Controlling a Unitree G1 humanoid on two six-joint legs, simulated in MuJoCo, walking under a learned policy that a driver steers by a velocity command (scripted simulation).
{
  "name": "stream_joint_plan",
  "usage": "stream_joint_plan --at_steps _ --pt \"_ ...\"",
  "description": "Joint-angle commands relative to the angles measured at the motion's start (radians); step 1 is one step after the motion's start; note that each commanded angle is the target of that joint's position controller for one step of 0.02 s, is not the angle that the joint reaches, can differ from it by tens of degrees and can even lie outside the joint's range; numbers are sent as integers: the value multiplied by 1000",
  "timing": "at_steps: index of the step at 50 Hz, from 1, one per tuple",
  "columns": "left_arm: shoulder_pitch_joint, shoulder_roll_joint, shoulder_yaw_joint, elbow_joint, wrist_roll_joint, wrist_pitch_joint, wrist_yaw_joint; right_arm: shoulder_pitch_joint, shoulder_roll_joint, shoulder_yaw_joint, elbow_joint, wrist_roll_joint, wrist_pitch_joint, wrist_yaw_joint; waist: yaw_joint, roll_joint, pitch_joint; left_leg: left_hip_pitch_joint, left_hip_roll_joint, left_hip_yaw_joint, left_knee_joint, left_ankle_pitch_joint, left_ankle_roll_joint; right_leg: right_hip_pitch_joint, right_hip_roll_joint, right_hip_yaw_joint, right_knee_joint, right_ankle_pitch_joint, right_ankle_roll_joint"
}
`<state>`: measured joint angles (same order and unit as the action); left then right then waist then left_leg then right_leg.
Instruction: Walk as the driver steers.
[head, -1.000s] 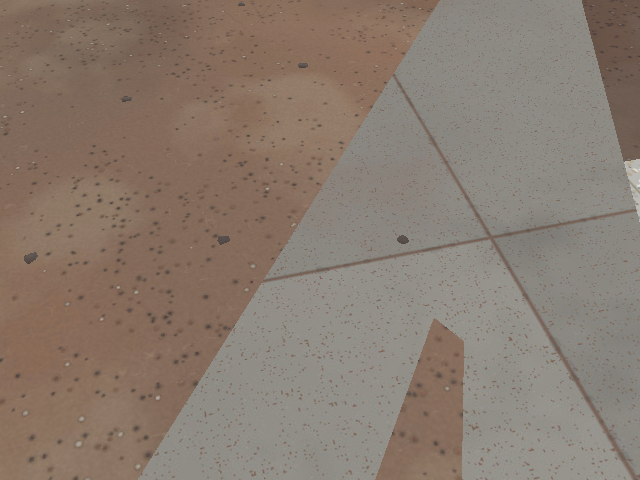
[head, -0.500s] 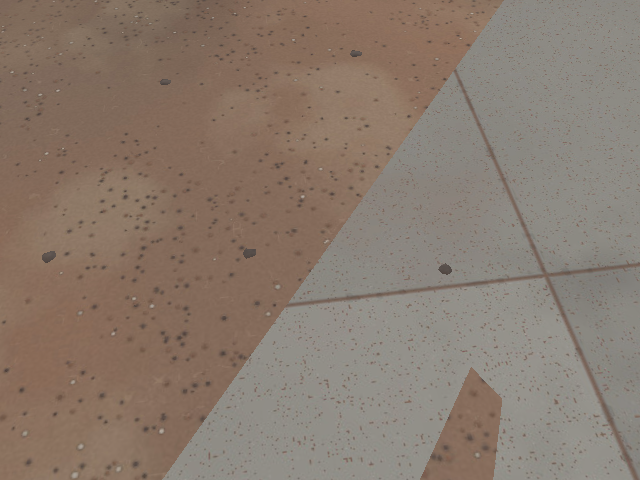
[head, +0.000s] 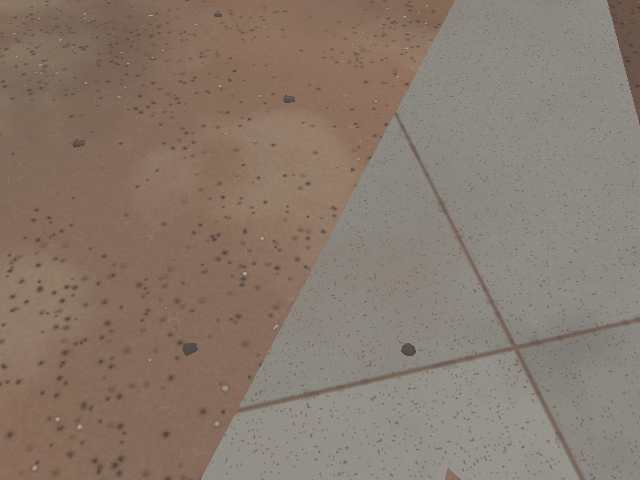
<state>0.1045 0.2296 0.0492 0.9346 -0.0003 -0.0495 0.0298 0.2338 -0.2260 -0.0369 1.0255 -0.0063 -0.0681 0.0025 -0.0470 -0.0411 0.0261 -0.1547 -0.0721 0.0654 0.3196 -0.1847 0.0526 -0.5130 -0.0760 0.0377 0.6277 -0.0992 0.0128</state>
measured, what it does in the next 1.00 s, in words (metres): walks ahead, turning left: right foot, then left foot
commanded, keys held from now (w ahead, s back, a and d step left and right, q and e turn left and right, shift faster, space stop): q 0.08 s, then w+q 0.64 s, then w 0.28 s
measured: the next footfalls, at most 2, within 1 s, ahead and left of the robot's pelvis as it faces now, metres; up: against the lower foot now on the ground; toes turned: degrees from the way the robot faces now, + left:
right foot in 0.06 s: +0.15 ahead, -0.13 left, +0.00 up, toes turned +1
left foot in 0.46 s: +0.13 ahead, +0.14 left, +0.00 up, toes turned +19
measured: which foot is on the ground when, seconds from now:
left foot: down 0.00-0.06, up 0.08-0.44, down 0.46-0.96, up 0.98-1.00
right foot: up 0.00-0.04, down 0.06-0.46, up 0.48-0.92, down 0.94-1.00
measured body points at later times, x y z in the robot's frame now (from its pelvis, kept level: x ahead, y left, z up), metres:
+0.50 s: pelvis +0.11 +0.04 -0.02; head +0.11 +0.07 +0.43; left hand +0.12 +0.34 -0.16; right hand +0.27 -0.21 -0.12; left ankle +0.09 +0.13 -0.74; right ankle +0.10 -0.12 -0.72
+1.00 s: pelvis +0.36 +0.12 -0.02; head +0.40 +0.14 +0.43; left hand +0.46 +0.44 -0.11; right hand +0.46 -0.14 -0.15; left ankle +0.12 +0.14 -0.68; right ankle +0.50 +0.08 -0.74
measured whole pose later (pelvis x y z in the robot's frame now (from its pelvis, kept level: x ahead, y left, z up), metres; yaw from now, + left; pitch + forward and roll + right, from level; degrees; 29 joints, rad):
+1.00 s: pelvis +0.36 +0.12 -0.02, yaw +28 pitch +3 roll -2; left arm -0.01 0.25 0.06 0.80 0.00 -0.13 -0.04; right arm 0.43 -0.24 -0.08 0.93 0.02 -0.06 -0.02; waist -0.06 0.02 0.03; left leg -0.12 -0.04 -0.15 0.92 -0.49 0.04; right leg -0.48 0.05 -0.05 0.54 -0.11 -0.06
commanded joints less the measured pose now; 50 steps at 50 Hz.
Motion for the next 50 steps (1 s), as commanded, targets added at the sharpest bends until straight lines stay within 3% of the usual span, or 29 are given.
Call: stream_joint_plan --at_steps 1,2,3,4,5,6,7,9,11,15,19,21,22,23,24,25,26,27,29,30,33,38,43,45,46,47,48,49,50 --pt "53 110 33 -30 7 0 8 -52 -172 -33 -52 27 9 -12 68 116 -51 -73 249 -169 11 341 136 211 44 -31 -131 40 -17" --pt "77 139 44 -24 12 -3 14 -30 -161 -32 -53 31 15 -15 76 95 -49 -80 217 -189 61 265 100 268 33 -18 -212 133 -32" --pt "116 198 60 -23 19 -5 23 -3 -133 -26 -65 19 14 -20 68 33 -90 -123 164 -171 157 161 56 373 -63 60 -200 379 -63" --pt "133 254 74 -26 17 6 33 75 -77 -17 -68 4 10 -21 20 -131 -143 -289 56 -88 304 -168 0 541 -207 165 -162 584 -167" --pt "186 211 68 -16 10 15 33 56 -61 -12 -89 15 17 -32 75 -222 -197 -399 2 -27 484 -406 -37 583 -315 294 -227 429 -279" --pt "229 186 65 -18 10 10 31 -11 -125 -31 -112 31 27 -33 123 -190 -202 -493 31 -65 714 -499 -41 590 -340 369 -298 165 -306" --pt "201 175 60 -29 8 2 30 -33 -145 -44 -124 41 39 -30 108 -124 -193 -540 86 -109 807 -431 -28 555 -323 364 -341 -146 -273" --pt "67 161 55 -63 -6 -10 30 -37 -145 -61 -132 40 64 -25 56 -111 -99 -531 142 -116 804 -304 -30 392 -281 292 -438 -432 -206" --pt "35 161 56 -61 0 -18 29 -35 -106 -60 -138 30 67 -21 41 -123 -51 -469 147 -73 745 -216 -38 297 -236 171 -492 -390 -177" --pt "43 194 75 -51 -6 -35 25 -61 -69 -55 -153 23 56 -5 43 -90 -68 -327 156 -30 521 -131 -28 260 -211 3 -494 -280 -167" --pt "49 227 89 -46 -25 -31 6 -70 -95 -59 -173 23 58 9 39 -93 -61 -231 138 19 369 -121 -12 270 -239 -35 -460 -358 -163" --pt "25 213 86 -50 -33 -19 -2 2 -96 -65 -149 22 62 11 -1 -58 -51 -112 107 66 281 -95 11 208 -225 -80 -380 -447 -131" --pt "21 184 77 -51 -28 -13 -7 71 -106 -74 -121 25 65 8 -24 -22 -52 -29 79 81 258 -127 30 157 -200 -112 -292 -490 -109" --pt "13 125 60 -55 -13 -8 -14 163 -146 -93 -90 32 64 1 -52 93 -52 74 105 -14 174 -211 79 71 -137 -187 -61 -467 -68" --pt "-37 54 37 -101 8 -13 -20 236 -272 -121 -99 27 55 -8 -67 379 -22 186 338 -479 -16 -392 211 -228 -9 -257 388 -473 16" --pt "-102 83 41 -153 -12 -42 -19 244 -293 -111 -126 13 20 10 -71 330 -16 209 432 -833 -174 -583 321 -434 71 -50 553 -488 -4" --pt "-119 131 47 -164 -36 -69 -26 204 -248 -96 -137 10 -7 14 -46 260 22 217 441 -787 -176 -510 307 -513 18 12 591 -400 -33" --pt "-87 160 52 -148 -31 -87 -31 154 -194 -80 -154 17 -20 14 -9 221 26 208 408 -673 -137 -355 260 -503 -10 18 561 -289 -50" --pt "-64 173 62 -114 10 -94 -25 93 -150 -66 -182 26 -15 7 25 118 -5 148 331 -494 -124 -126 191 -379 -38 21 423 -143 -44" --pt "-79 161 61 -120 7 -91 -26 104 -147 -64 -186 22 -14 1 31 142 -14 131 319 -458 -131 -21 186 -328 -31 17 359 -95 -33" --pt "-144 110 50 -140 2 -80 -30 162 -156 -67 -174 22 -14 -22 21 111 -17 126 260 -339 -124 216 166 -256 22 -9 160 37 -5" --pt "-281 63 25 -197 -14 -77 -55 236 -148 -70 -153 28 -11 -36 -28 152 23 73 232 -289 -134 184 132 -136 71 -33 -95 214 -4" --pt "-306 98 23 -228 -17 -90 -75 265 -145 -75 -124 27 -3 -39 -26 161 53 183 291 -311 -77 283 117 -93 65 -27 -172 181 -46" --pt "-229 139 38 -215 -14 -94 -72 243 -167 -82 -131 22 5 -38 16 184 3 228 286 -297 29 574 98 25 101 -66 -172 84 -80" --pt "-112 172 55 -185 -10 -93 -66 230 -167 -80 -137 18 9 -34 72 191 -74 222 251 -271 160 746 81 184 123 -91 -179 83 -112" --pt "67 206 67 -147 1 -91 -61 197 -155 -70 -156 10 10 -28 154 181 -200 92 213 -251 369 702 56 462 45 -20 -123 115 -167" --pt "241 280 87 -119 20 -86 -55 294 -64 -45 -168 4 0 -22 155 -26 -384 -252 84 -207 752 321 -4 873 -198 346 -111 51 -305" --pt "296 238 76 -75 2 -79 -67 361 -37 -30 -144 33 -15 -16 141 -264 -482 -459 -20 -240 1004 -369 -32 1001 -338 722 -281 -109 -394" --pt "223 169 56 -82 -19 -74 -67 268 -139 -53 -159 55 -26 -14 147 -156 -305 -570 46 -273 1084 -350 -17 877 -297 648 -321 -236 -338"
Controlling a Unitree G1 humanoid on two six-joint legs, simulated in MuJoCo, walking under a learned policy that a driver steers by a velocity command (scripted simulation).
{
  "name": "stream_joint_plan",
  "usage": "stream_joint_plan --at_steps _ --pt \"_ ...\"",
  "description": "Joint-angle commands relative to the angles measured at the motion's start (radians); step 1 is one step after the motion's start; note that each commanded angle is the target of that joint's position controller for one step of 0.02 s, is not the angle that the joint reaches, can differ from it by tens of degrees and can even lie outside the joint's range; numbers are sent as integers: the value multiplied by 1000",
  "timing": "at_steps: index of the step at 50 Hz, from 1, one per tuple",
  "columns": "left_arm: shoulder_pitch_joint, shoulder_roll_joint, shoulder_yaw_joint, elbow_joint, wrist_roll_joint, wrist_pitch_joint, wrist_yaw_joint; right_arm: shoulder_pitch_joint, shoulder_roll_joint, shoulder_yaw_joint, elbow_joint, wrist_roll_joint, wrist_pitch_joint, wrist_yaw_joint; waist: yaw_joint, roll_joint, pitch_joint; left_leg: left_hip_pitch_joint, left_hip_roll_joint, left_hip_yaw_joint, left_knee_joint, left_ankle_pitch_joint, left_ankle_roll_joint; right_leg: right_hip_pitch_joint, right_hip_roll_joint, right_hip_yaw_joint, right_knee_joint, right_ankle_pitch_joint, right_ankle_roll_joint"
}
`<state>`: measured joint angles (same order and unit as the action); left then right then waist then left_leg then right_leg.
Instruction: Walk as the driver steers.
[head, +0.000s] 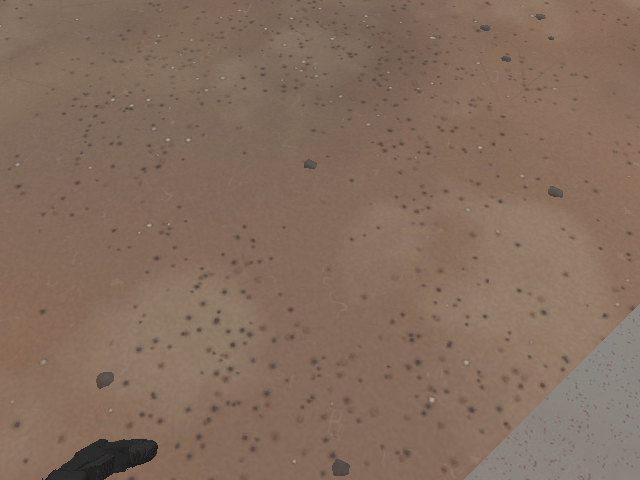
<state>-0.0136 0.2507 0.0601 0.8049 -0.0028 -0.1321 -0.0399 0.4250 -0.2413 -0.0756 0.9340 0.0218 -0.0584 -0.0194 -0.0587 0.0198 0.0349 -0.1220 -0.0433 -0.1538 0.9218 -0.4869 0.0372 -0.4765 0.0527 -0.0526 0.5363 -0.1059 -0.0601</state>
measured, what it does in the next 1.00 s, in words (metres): walks ahead, turning right: left foot, then right foot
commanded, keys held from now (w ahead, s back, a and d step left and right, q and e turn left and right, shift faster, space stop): w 0.36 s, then w+e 0.58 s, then e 0.06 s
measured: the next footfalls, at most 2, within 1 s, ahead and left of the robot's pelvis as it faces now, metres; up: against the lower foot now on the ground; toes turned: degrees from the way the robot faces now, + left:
left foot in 0.46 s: +0.42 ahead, +0.16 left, +0.00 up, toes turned +2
right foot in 0.98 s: +0.67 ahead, -0.13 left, +0.00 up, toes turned -20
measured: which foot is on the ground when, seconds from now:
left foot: up 0.00-0.44, down 0.46-1.00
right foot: down 0.00-0.46, up 0.48-0.96, down 0.98-1.00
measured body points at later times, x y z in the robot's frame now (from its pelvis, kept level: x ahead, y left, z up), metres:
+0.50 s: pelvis +0.28 +0.05 +0.00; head +0.32 +0.06 +0.45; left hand +0.26 +0.32 -0.14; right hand +0.51 -0.19 -0.07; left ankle +0.39 +0.15 -0.72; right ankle +0.11 -0.09 -0.68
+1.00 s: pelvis +0.54 -0.01 -0.01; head +0.58 -0.03 +0.44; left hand +0.81 +0.17 -0.09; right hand +0.48 -0.29 -0.14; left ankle +0.39 +0.16 -0.71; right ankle +0.64 -0.12 -0.72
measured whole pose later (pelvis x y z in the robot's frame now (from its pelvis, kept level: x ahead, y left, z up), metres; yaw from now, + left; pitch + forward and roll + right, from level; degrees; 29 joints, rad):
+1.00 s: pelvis +0.54 -0.01 -0.01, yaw -17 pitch +2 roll +2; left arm 0.05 0.26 0.07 0.73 -0.02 -0.03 -0.05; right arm 0.32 -0.28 -0.09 0.91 0.01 -0.04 -0.02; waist -0.04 -0.02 0.05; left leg 0.05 0.10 0.30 0.54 -0.46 -0.06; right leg -0.52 -0.01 -0.07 0.61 -0.09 -0.11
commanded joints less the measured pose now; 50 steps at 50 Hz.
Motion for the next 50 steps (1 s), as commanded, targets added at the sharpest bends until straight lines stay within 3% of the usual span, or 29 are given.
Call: stream_joint_plan --at_steps 1,2,3,4,6,10,13,16,19,21,22,23,24,25,26,27,28,29,31,34,38,42,44,46,47,48,49,50 --pt "261 111 33 29 -13 15 10 -40 -148 -17 -100 31 -43 8 147 -116 -182 -611 67 -11 458 36 9 670 -383 579 -253 -201 -221" --pt "200 100 26 26 -2 15 9 -104 -135 -17 -117 16 -46 5 110 -37 -88 -580 112 26 384 104 12 499 -344 477 -290 -106 -201" --pt "171 81 18 24 9 10 9 -117 -133 -26 -120 -2 -41 1 79 -39 -62 -530 148 33 316 143 14 406 -310 411 -315 -33 -186" --pt "166 81 15 29 15 9 8 -96 -111 -25 -118 -4 -33 2 54 -61 -57 -483 164 38 283 158 14 347 -290 373 -341 -5 -184" --pt "186 94 17 48 7 5 10 -85 -67 -17 -121 -3 -22 2 36 -87 -42 -469 185 59 203 171 4 290 -281 314 -388 31 -197" --pt "237 148 30 68 -2 12 30 -231 -61 -6 -170 -20 -22 6 64 -65 -5 -527 196 93 -47 383 -26 288 -256 208 -433 103 -184" --pt "291 163 31 85 -14 20 35 -344 -45 7 -196 -16 -30 18 103 -63 8 -464 154 136 -250 541 -30 292 -216 129 -425 135 -147" --pt "365 172 31 113 -23 31 35 -439 -54 12 -228 -4 -32 32 139 -70 24 -462 130 147 -342 561 -29 371 -247 134 -397 115 -140" --pt "397 182 34 132 -25 49 37 -485 -82 7 -260 -2 -39 47 132 -83 32 -459 113 140 -405 463 0 470 -298 168 -330 160 -122" --pt "373 200 36 129 -27 61 41 -392 -123 -11 -244 -3 -47 48 58 -100 -16 -300 76 162 -457 412 26 478 -292 174 -215 330 -97" --pt "362 185 29 122 -23 64 41 -243 -172 -36 -200 -7 -50 41 -13 -85 -110 -81 64 170 -468 424 54 426 -240 140 -50 421 -71" --pt "345 135 8 89 -3 61 41 -46 -251 -60 -166 -26 -51 29 -91 -5 -268 231 232 5 -422 457 120 232 -175 92 247 232 -28" --pt "479 9 -28 79 -10 43 38 20 -326 -76 -139 -30 -41 31 -36 265 -416 562 478 -423 -505 302 261 -148 -18 47 592 -382 33" --pt "437 112 -4 97 -35 31 38 30 -220 -49 -144 -26 -38 31 -71 192 -410 521 467 -511 -578 182 249 -244 -51 176 726 -483 29" --pt "352 166 14 68 -52 27 38 -46 -175 -33 -152 -24 -40 28 -61 146 -257 398 435 -357 -601 202 202 -306 -95 170 759 -404 19" --pt "306 157 14 59 -48 30 43 -122 -148 -22 -161 -25 -43 27 -31 89 -179 263 397 -243 -631 263 177 -280 -140 148 730 -318 21" --pt "286 146 20 56 -34 38 47 -179 -118 -15 -160 -28 -46 30 -2 73 -114 147 363 -157 -673 308 163 -246 -167 146 680 -260 25" --pt "306 130 24 60 -31 53 47 -215 -99 -9 -158 -34 -52 32 33 90 -84 66 336 -83 -713 337 150 -187 -191 154 649 -217 26" --pt "322 84 20 58 -34 80 44 -237 -97 -13 -145 -35 -63 33 61 81 -52 -11 323 7 -769 395 153 -148 -202 150 619 -177 33" --pt "273 74 24 25 -27 98 43 -224 -125 -25 -122 -40 -70 20 71 43 -15 -17 322 118 -800 487 157 -213 -205 166 535 -65 48" --pt "168 59 16 -14 -19 92 20 -204 -153 -32 -105 -37 -62 5 44 32 17 2 291 259 -814 518 129 -201 -189 117 307 134 50" --pt "29 49 4 -77 -16 90 -4 -132 -185 -42 -80 -21 -42 -3 -9 10 62 105 321 321 -794 539 119 -223 -171 49 164 141 28" --pt "-9 57 5 -107 -18 92 -15 -109 -198 -48 -69 -10 -27 -2 -13 17 71 182 343 339 -750 602 108 -238 -158 23 127 74 6" --pt "3 79 15 -126 -20 94 -24 -121 -221 -54 -72 -3 -12 -4 16 42 43 226 352 367 -657 852 88 -171 -114 -26 109 -22 -27" --pt "45 99 26 -126 -22 96 -24 -132 -237 -58 -77 1 -4 -7 47 65 2 236 350 379 -572 1036 76 -94 -75 -58 115 -77 -47" --pt "154 135 48 -105 -23 97 -23 -153 -247 -59 -85 2 8 -10 113 72 -51 218 329 394 -406 1195 57 39 -25 -85 94 -97 -71" --pt "315 197 83 -64 -19 96 -10 -167 -240 -54 -95 6 14 -14 197 46 -136 124 280 415 -173 1159 12 281 18 -77 6 15 -105" --pt "404 302 111 -48 -12 105 15 -139 -177 -32 -125 -30 2 -14 194 -132 -228 -161 211 408 161 615 -54 578 -159 194 13 287 -168"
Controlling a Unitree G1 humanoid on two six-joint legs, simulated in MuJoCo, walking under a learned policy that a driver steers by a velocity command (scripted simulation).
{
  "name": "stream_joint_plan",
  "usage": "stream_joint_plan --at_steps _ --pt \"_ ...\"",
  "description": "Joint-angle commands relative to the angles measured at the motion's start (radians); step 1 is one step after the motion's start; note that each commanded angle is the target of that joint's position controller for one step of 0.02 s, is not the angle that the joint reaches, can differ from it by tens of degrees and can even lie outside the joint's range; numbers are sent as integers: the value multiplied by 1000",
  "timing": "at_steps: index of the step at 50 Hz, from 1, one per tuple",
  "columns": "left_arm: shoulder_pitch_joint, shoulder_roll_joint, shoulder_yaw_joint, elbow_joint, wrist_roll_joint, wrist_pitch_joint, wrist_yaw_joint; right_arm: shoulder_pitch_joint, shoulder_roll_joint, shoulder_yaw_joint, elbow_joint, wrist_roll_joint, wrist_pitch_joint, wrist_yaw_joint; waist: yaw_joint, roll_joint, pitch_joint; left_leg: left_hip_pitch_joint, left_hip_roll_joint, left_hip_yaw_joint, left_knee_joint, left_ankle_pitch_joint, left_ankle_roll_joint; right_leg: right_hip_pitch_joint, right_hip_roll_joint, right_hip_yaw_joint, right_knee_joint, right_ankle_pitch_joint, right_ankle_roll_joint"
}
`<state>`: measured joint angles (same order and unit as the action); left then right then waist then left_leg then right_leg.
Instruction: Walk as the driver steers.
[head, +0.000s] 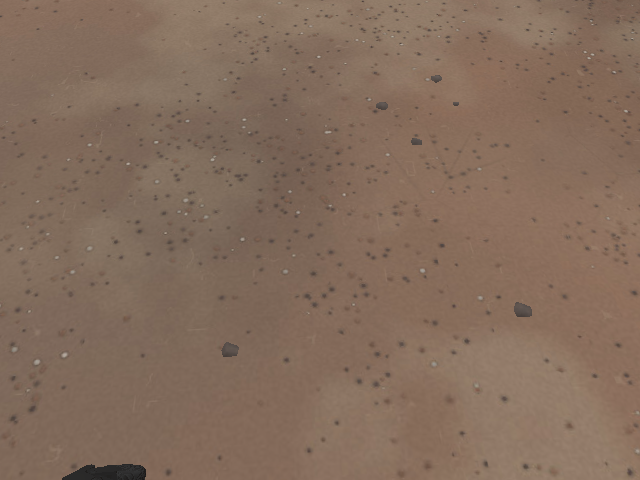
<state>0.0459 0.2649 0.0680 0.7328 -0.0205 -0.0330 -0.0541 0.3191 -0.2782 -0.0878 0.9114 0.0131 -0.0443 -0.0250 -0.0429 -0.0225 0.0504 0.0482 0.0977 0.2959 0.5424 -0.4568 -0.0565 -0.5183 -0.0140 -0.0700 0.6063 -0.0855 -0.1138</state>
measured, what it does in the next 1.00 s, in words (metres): walks ahead, turning right: left foot, then right foot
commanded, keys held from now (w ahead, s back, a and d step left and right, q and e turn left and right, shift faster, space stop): e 0.86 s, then no key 0.14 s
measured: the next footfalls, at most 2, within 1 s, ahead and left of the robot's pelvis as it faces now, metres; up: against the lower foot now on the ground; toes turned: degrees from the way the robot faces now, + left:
left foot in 0.50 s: +0.31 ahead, +0.10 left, +0.00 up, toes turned -24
right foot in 0.90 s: +0.16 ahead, -0.13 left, +0.00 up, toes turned -34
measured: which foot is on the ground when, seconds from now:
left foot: down 0.00-0.00, up 0.02-0.48, down 0.50-0.90, up 0.92-1.00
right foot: down 0.00-0.50, up 0.52-0.88, down 0.90-1.00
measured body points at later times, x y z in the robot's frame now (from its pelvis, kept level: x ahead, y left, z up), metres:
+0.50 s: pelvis +0.17 +0.01 +0.01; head +0.20 +0.00 +0.46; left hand +0.39 +0.25 -0.08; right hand +0.27 -0.30 -0.07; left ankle +0.28 +0.11 -0.72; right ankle +0.12 -0.08 -0.71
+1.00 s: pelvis +0.17 -0.02 +0.02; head +0.18 -0.07 +0.47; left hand +0.46 +0.12 -0.05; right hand +0.13 -0.35 -0.10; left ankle +0.25 +0.11 -0.65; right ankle +0.12 -0.11 -0.71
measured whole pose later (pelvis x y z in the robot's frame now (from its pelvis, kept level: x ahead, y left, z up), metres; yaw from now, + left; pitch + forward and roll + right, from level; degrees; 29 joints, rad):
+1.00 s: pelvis +0.17 -0.02 +0.02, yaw -35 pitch +2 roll +1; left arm 0.19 0.29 0.07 0.62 0.01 0.03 0.00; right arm 0.14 -0.33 -0.09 0.73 0.00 0.02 -0.03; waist -0.01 0.05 0.05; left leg -0.49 0.06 0.01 1.00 -0.50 -0.06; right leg -0.31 0.02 0.02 0.55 -0.28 -0.03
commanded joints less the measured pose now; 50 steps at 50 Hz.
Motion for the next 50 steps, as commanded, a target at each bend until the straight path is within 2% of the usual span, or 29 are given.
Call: stream_joint_plan --at_steps 1,2,3,4,5,6,8,13,16,20,23,24,25,26,27,28,29,30,32,35,39,41,43,44,45,46,47,48,50 --pt "262 358 103 -27 24 1 30 42 -49 12 -151 -33 -43 1 68 -263 -400 -675 -160 -206 894 -198 -28 868 -353 790 -181 362 -348" --pt "290 284 81 -44 24 -6 19 -52 -141 -3 -152 2 -71 13 151 -83 -469 -716 -112 -396 932 -189 -7 862 -348 768 -226 443 -326" --pt "247 234 68 -41 19 -15 18 -114 -138 -3 -177 25 -77 14 132 -55 -339 -761 -73 -384 894 -123 14 762 -308 594 -205 509 -286" --pt "191 193 59 -42 1 -21 19 -116 -126 -2 -161 9 -74 3 88 30 -215 -761 -30 -373 800 -51 17 608 -241 466 -207 509 -229" --pt "142 158 51 -52 -3 -19 27 -117 -141 -12 -155 -13 -64 -8 59 25 -174 -718 -1 -370 724 -1 16 494 -207 406 -226 478 -196" --pt "112 149 45 -69 11 -14 32 -106 -152 -18 -156 -17 -47 -11 31 11 -154 -651 5 -372 700 24 15 394 -186 379 -250 503 -188" --pt "109 175 53 -77 25 -13 38 -86 -125 -15 -168 -25 -23 -14 7 1 -163 -603 -11 -363 626 58 -1 314 -172 357 -264 590 -194" --pt "129 200 61 -79 2 15 71 -165 -97 0 -208 -30 -2 -18 25 -46 -196 -615 -58 -369 387 231 -36 306 -116 328 -235 523 -139" --pt "136 200 59 -86 1 40 86 -240 -96 5 -234 -20 3 -8 53 -73 -184 -598 -84 -384 260 296 -41 308 -102 373 -220 356 -104" --pt "141 196 56 -98 5 58 88 -284 -114 1 -258 -16 -6 5 69 -109 -159 -563 -124 -405 128 231 -30 344 -106 479 -164 260 -94" --pt "96 183 49 -124 -3 63 90 -226 -128 -10 -253 -13 -24 12 21 -138 -151 -430 -130 -396 -95 310 9 359 -70 541 -92 230 -51" --pt "93 162 42 -136 0 63 92 -191 -150 -17 -247 -19 -31 11 8 -117 -161 -306 -69 -421 -180 469 38 306 -31 524 -38 145 -12" --pt "147 104 25 -145 19 60 91 -168 -217 -30 -258 -36 -28 2 40 59 -226 -134 146 -587 -161 751 123 194 56 404 159 -169 44" --pt "205 117 29 -168 9 55 91 -141 -242 -35 -237 -67 -11 4 82 322 -213 -45 325 -847 -168 997 326 -41 190 253 344 -641 107" --pt "258 205 50 -143 20 48 84 -134 -188 -27 -252 -42 -7 3 71 270 -241 -29 373 -879 -149 1004 387 -92 114 246 560 -640 155" --pt "230 240 64 -125 4 54 80 -154 -140 -14 -265 -35 -3 -2 55 194 -217 -54 310 -749 -130 933 351 -116 84 231 644 -560 175" --pt "213 230 68 -108 -2 70 85 -184 -119 -8 -274 -32 5 -3 57 131 -186 -91 232 -638 -130 836 297 -116 64 214 666 -495 192" --pt "190 214 65 -119 -2 82 87 -207 -116 -6 -277 -23 13 -7 56 124 -157 -124 203 -589 -143 762 273 -127 48 207 658 -443 201" --pt "163 153 48 -139 -9 94 79 -216 -135 -10 -274 -30 27 -12 55 151 -125 -191 145 -478 -183 718 257 -78 40 142 575 -377 208" --pt "117 121 36 -174 -5 91 73 -203 -160 -22 -271 -33 40 -19 28 206 -150 -163 162 -420 -202 696 276 -30 13 97 415 -349 209" --pt "107 130 36 -191 0 93 55 -215 -194 -37 -269 -18 45 -9 19 225 -172 -187 197 -371 -208 618 273 104 -11 55 219 -297 179" --pt "118 142 44 -195 0 97 45 -212 -203 -40 -263 -7 45 -3 24 226 -161 -194 211 -361 -192 547 256 151 -5 32 122 -268 152" --pt "175 138 53 -176 2 98 37 -226 -199 -39 -257 10 47 -2 62 206 -155 -240 195 -319 -125 454 202 265 24 -5 -63 -147 104" --pt "208 150 60 -164 7 96 42 -184 -168 -31 -236 12 47 0 68 158 -150 -320 162 -281 -49 371 146 376 34 24 -154 -78 70" --pt "230 228 79 -172 10 91 56 -145 -106 -13 -235 -16 47 9 47 -78 -140 -502 64 -172 181 141 45 508 -139 280 -250 153 2" --pt "215 312 86 -202 37 80 59 -205 -92 -2 -294 -42 43 3 58 -300 -119 -728 -72 -186 405 -211 -16 489 -380 581 -271 329 -195" --pt "243 260 72 -193 59 57 55 -269 -141 -18 -299 -25 41 -5 121 -198 -164 -709 -56 -317 563 -221 -11 429 -375 565 -283 287 -246" --pt "202 226 55 -179 56 40 56 -255 -154 -24 -290 -9 45 -6 84 -165 -137 -709 -40 -337 607 -146 2 407 -316 466 -275 244 -195" --pt "106 174 37 -177 26 32 63 -207 -157 -31 -247 -19 55 -14 45 -120 -121 -691 -27 -344 582 -10 -3 392 -231 359 -259 216 -106"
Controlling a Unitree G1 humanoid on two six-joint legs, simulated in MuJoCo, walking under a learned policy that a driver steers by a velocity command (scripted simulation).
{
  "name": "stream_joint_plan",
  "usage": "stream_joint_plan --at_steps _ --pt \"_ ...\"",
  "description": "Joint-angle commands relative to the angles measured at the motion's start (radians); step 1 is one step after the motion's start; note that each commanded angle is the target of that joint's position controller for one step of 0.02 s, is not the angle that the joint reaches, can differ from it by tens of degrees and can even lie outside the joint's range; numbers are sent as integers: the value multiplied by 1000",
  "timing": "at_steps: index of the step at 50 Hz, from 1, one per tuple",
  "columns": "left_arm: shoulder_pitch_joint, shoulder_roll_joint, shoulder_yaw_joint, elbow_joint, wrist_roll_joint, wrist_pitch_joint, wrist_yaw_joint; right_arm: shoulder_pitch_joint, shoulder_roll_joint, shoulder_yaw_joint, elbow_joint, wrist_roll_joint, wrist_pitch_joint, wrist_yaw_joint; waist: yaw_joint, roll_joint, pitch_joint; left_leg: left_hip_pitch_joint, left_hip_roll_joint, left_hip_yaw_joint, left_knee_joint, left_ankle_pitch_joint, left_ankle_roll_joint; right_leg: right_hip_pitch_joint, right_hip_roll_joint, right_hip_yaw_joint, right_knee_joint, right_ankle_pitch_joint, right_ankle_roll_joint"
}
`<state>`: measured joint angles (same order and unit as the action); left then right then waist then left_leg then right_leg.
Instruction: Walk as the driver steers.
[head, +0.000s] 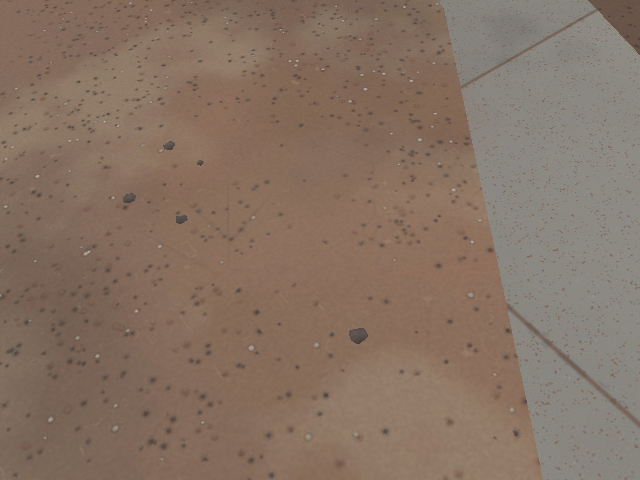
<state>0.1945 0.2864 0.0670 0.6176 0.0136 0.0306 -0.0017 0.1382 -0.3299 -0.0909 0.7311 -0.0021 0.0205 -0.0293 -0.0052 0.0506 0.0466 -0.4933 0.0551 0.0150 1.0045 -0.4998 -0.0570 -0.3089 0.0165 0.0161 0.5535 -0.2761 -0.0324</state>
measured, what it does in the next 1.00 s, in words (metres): steps on the spot: left foot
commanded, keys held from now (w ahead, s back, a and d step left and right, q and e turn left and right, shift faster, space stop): no key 1.00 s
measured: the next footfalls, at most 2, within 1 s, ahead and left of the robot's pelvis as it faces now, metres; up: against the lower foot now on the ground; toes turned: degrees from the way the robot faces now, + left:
left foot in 0.28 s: +0.04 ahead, +0.14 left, +0.00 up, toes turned -2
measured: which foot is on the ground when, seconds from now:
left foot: up 0.00-0.26, down 0.28-1.00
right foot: down 0.00-1.00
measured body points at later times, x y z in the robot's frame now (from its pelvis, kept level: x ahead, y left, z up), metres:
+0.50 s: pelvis +0.01 +0.01 +0.00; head +0.02 +0.01 +0.45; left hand +0.15 +0.26 -0.11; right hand +0.13 -0.26 -0.11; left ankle +0.00 +0.14 -0.74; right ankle +0.01 -0.10 -0.74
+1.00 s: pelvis +0.01 +0.02 +0.00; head +0.02 +0.02 +0.45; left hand +0.11 +0.28 -0.13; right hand +0.09 -0.24 -0.13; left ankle +0.00 +0.14 -0.74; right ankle +0.01 -0.10 -0.74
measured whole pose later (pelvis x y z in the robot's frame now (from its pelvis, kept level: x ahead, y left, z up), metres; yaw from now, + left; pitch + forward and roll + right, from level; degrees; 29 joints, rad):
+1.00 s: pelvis +0.01 +0.02 +0.00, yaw -2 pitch -2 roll +0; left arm 0.18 0.23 0.05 0.95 0.00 0.02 0.03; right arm 0.21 -0.24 -0.02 0.92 -0.01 -0.02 -0.02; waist 0.00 0.00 0.04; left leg -0.18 0.01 0.00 0.50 -0.29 0.00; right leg -0.20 0.03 0.06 0.51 -0.27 0.00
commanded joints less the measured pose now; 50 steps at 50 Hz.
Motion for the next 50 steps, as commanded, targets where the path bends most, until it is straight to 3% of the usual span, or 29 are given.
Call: stream_joint_plan --at_steps 1,3,6,10,12,13,14,15,16,17,18,21,30,50 --pt "-59 135 27 -60 -10 -32 15 -9 -99 -28 -57 -7 -8 -8 -6 -193 -125 -99 6 -55 136 78 -11 152 -241 238 -203 476 -183" --pt "-63 108 15 -51 -1 -33 21 17 -73 -20 -47 2 -7 -2 -16 -182 -147 -41 -2 -49 101 134 -22 152 -220 198 -201 510 -186" --pt "-57 107 13 -34 -3 -32 24 -16 -34 1 -54 3 -5 4 5 -185 -132 17 8 -50 -114 149 -25 176 -208 194 -197 433 -181" --pt "-45 120 13 -6 0 -25 13 -25 -46 5 -58 8 -5 10 31 -193 -103 132 -6 -31 -304 103 -15 140 -223 248 -196 343 -205" --pt "-66 100 2 9 -8 -25 8 5 -35 9 -43 7 -11 13 4 -175 -92 212 -15 -22 -466 191 -2 120 -205 256 -177 317 -185" --pt "-66 84 -4 21 -13 -26 7 31 -26 15 -32 -2 -17 16 -19 -154 -90 294 -15 -22 -606 340 11 94 -185 245 -168 296 -153" --pt "-35 67 -10 33 -7 -34 6 46 -49 15 -28 -16 -23 16 -12 -115 -112 384 24 -71 -631 484 28 63 -155 235 -159 235 -105" --pt "-5 62 -12 41 12 -44 2 56 -104 7 -35 -22 -24 12 22 -25 -132 444 98 -128 -591 668 56 25 -94 182 -111 137 -61" --pt "31 54 -9 48 10 -48 -2 25 -120 -1 -16 -9 -25 16 65 86 -128 369 94 -112 -550 533 98 53 -35 113 -140 69 -26" --pt "-32 78 -9 52 14 -46 1 2 -64 10 -27 -4 -30 24 19 62 -103 293 63 -106 -573 392 101 104 -28 96 -120 75 -2" --pt "-66 93 0 50 6 -40 4 1 -41 19 -26 -13 -34 27 5 30 -86 271 49 -93 -586 346 84 100 -30 98 -102 81 -9" --pt "-66 66 -3 56 3 -21 12 14 -39 25 -11 -14 -53 25 6 20 -73 267 34 -76 -575 364 61 101 -40 110 -99 142 -24" --pt "-35 51 2 123 -3 -22 21 35 -33 37 18 -10 -51 11 1 -53 -58 272 17 -67 -564 352 65 108 -40 107 -100 178 -8" --pt "-21 50 4 313 -12 -24 40 72 -18 48 158 -5 -47 1 2 -48 -31 281 -12 -48 -597 351 66 141 -38 88 -123 204 5"
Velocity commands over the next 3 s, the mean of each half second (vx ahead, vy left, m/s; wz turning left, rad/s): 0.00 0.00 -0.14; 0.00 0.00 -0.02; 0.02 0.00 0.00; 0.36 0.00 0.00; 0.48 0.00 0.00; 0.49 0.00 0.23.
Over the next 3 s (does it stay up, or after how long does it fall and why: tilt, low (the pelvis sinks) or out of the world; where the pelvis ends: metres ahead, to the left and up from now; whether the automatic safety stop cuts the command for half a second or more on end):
stays up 0.75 -0.03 0.01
